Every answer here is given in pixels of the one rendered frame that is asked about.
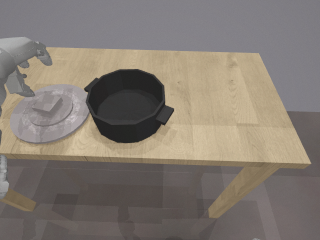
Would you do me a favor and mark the table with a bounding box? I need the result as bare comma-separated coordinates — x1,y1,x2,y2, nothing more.
0,47,311,218

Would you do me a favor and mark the pot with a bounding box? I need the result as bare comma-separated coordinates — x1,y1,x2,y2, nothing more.
84,69,174,143

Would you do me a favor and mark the robot left hand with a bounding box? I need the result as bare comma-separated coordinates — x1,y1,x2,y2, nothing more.
0,37,53,97

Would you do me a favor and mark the knob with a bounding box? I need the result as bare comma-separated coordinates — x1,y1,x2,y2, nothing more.
31,93,63,115

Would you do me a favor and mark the lid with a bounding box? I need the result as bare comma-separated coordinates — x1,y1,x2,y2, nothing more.
9,84,90,144

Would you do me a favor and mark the robot left forearm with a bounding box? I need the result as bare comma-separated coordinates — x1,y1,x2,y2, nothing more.
0,48,16,145

